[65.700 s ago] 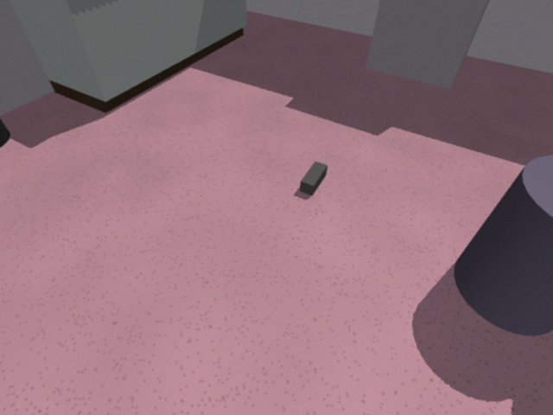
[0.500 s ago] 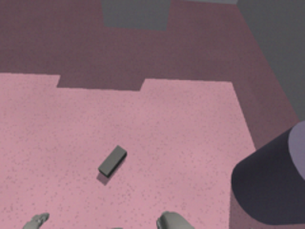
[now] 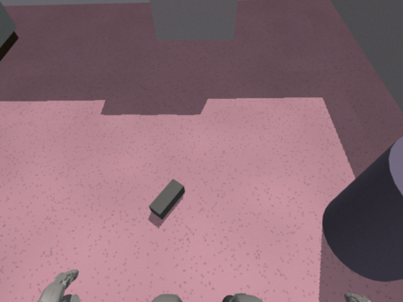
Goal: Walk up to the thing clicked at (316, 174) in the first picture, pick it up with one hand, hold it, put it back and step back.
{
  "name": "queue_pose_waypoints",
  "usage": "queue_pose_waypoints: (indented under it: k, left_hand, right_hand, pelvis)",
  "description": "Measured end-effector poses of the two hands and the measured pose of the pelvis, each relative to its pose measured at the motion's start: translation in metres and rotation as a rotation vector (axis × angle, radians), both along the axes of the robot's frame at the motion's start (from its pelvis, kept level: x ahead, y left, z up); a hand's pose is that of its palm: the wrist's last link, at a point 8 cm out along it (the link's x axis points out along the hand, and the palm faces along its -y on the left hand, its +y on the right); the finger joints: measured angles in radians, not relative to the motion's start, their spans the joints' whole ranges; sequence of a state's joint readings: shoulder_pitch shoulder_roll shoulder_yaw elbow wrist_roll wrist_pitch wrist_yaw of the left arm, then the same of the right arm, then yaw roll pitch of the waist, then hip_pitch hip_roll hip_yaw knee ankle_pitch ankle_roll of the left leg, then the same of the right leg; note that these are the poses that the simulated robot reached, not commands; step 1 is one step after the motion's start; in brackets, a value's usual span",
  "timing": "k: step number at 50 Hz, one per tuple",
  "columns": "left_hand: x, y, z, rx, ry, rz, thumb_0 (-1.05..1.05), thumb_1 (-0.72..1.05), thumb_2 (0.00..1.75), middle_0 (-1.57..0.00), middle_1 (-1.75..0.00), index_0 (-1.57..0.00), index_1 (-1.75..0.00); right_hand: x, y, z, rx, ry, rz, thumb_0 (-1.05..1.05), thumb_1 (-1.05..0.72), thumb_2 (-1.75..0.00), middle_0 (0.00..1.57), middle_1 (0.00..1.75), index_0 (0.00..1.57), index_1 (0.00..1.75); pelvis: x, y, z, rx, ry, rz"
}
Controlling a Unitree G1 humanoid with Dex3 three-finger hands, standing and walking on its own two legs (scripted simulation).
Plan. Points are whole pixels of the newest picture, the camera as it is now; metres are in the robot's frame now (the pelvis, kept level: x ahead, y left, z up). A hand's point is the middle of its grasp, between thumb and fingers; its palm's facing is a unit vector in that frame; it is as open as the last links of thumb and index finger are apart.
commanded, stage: step back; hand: left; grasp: from above
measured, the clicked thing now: (167, 198) +0.63 +0.19 -0.73
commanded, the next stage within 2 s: none
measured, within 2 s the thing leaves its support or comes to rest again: neither
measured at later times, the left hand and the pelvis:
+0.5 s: hand out of the picture -0.09 +0.27 -0.16, palm faces -0.06 -0.91 -0.40, open 7.4 cm; pelvis -0.16 -0.01 -0.01, yaw -4 degrees
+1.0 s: hand out of the picture -0.18 +0.23 -0.15, palm faces +0.05 -0.93 -0.37, open 7.3 cm; pelvis -0.33 -0.03 -0.01, yaw +3 degrees
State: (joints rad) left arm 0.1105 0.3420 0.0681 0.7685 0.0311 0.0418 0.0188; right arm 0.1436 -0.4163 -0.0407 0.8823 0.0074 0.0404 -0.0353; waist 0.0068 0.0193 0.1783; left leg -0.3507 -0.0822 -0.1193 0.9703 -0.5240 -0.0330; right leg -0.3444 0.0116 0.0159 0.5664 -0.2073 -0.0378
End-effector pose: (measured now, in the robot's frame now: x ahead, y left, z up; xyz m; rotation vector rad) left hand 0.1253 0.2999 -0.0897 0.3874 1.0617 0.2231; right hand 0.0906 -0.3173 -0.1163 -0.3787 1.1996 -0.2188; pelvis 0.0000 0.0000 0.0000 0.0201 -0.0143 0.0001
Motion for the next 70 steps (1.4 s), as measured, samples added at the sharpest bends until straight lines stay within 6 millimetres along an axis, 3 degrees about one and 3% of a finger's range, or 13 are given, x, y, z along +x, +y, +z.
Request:
queue_pose_waypoints:
  k: [8, 15, 23, 27, 31, 34, 39, 44, 48, 53, 59, 65, 70]
  left_hand:
    - [-0.053, 0.019, -0.030, -0.057, -0.006, 0.026, 0.01, 0.91, 0.90, -0.21, -0.30, -0.21, -0.30]
    - [-0.121, 0.025, -0.027, -0.077, 0.069, 0.068, 0.01, 0.91, 0.90, -0.20, -0.30, -0.21, -0.30]
    - [-0.203, 0.020, -0.034, -0.016, 0.203, 0.045, 0.01, 0.91, 0.90, -0.20, -0.30, -0.21, -0.30]
    - [-0.236, 0.001, -0.032, 0.007, 0.209, 0.028, 0.01, 0.91, 0.90, -0.20, -0.30, -0.20, -0.30]
    - [-0.270, -0.019, -0.015, 0.006, 0.192, 0.035, 0.01, 0.91, 0.90, -0.20, -0.30, -0.21, -0.30]
    - [-0.284, -0.025, -0.001, 0.016, 0.176, 0.048, 0.01, 0.91, 0.90, -0.21, -0.30, -0.21, -0.30]
    - [-0.282, -0.028, 0.005, 0.037, 0.081, 0.035, 0.01, 0.90, 0.90, -0.21, -0.30, -0.21, -0.30]
    - [-0.284, -0.026, -0.005, 0.022, -0.032, 0.026, 0.01, 0.90, 0.90, -0.21, -0.30, -0.21, -0.30]
    - [-0.303, -0.020, -0.023, -0.019, -0.061, 0.030, 0.01, 0.90, 0.90, -0.21, -0.30, -0.21, -0.30]
    - [-0.350, -0.026, -0.026, -0.068, 0.003, 0.054, 0.01, 0.91, 0.90, -0.20, -0.30, -0.21, -0.30]
    - [-0.416, -0.024, -0.026, -0.055, 0.058, 0.076, 0.01, 0.91, 0.90, -0.21, -0.30, -0.21, -0.30]
    - [-0.489, -0.030, -0.033, 0.001, 0.148, 0.049, 0.01, 0.91, 0.90, -0.20, -0.30, -0.21, -0.30]
    - [-0.548, -0.039, -0.019, 0.016, 0.183, 0.080, 0.01, 0.91, 0.90, -0.21, -0.30, -0.21, -0.30]
  right_hand:
    - [-0.055, 0.024, 0.009, -0.027, -0.002, 0.038, 0.01, -0.91, -0.89, 0.20, 0.30, 0.20, 0.30]
    - [-0.091, 0.028, 0.034, -0.040, -0.022, 0.038, 0.01, -0.90, -0.89, 0.20, 0.30, 0.20, 0.30]
    - [-0.113, 0.007, 0.029, -0.028, -0.142, 0.037, 0.01, -0.90, -0.89, 0.20, 0.30, 0.20, 0.30]
    - [-0.139, -0.016, 0.009, -0.008, -0.168, 0.019, 0.01, -0.90, -0.89, 0.20, 0.30, 0.20, 0.30]
    - [-0.180, -0.029, -0.001, 0.017, -0.121, -0.024, 0.01, -0.91, -0.89, 0.20, 0.30, 0.20, 0.30]
    - [-0.213, -0.033, -0.001, 0.035, -0.073, -0.039, 0.01, -0.91, -0.89, 0.20, 0.30, 0.20, 0.30]
    - [-0.271, -0.036, -0.007, 0.025, 0.021, -0.031, 0.01, -0.91, -0.89, 0.20, 0.30, 0.20, 0.30]
    - [-0.312, -0.029, -0.011, 0.006, 0.096, 0.013, 0.01, -0.91, -0.89, 0.20, 0.30, 0.20, 0.30]
    - [-0.335, -0.019, -0.008, -0.011, 0.081, 0.036, 0.01, -0.91, -0.89, 0.20, 0.30, 0.20, 0.30]
    - [-0.356, -0.014, 0.012, -0.023, 0.028, 0.052, 0.01, -0.91, -0.89, 0.20, 0.30, 0.20, 0.30]
    - [-0.361, -0.021, 0.029, -0.039, -0.064, 0.074, 0.01, -0.90, -0.89, 0.20, 0.30, 0.20, 0.30]
    - [-0.378, -0.038, 0.016, -0.001, -0.166, 0.073, 0.01, -0.90, -0.89, 0.20, 0.30, 0.20, 0.30]
    - [-0.425, -0.044, 0.003, 0.042, -0.113, 0.024, 0.01, -0.91, -0.89, 0.20, 0.30, 0.20, 0.30]
  pelvis:
    - [-0.053, 0.015, -0.011, 0.002, -0.049, 0.017]
    - [-0.088, 0.013, 0.006, -0.054, -0.017, 0.005]
    - [-0.145, -0.005, -0.004, -0.029, -0.016, -0.062]
    - [-0.178, -0.020, -0.015, -0.033, -0.029, -0.083]
    - [-0.202, -0.030, -0.009, -0.009, -0.035, -0.064]
    - [-0.215, -0.034, 0.000, 0.024, -0.021, -0.060]
    - [-0.243, -0.039, 0.000, 0.008, -0.003, -0.012]
    - [-0.280, -0.038, -0.009, -0.011, -0.008, 0.049]
    - [-0.314, -0.032, -0.017, 0.015, -0.034, 0.067]
    - [-0.345, -0.028, -0.005, -0.043, -0.040, 0.066]
    - [-0.384, -0.036, 0.001, -0.050, -0.011, 0.026]
    - [-0.431, -0.049, -0.013, -0.034, -0.023, -0.034]
    - [-0.454, -0.055, -0.008, -0.027, -0.039, -0.040]
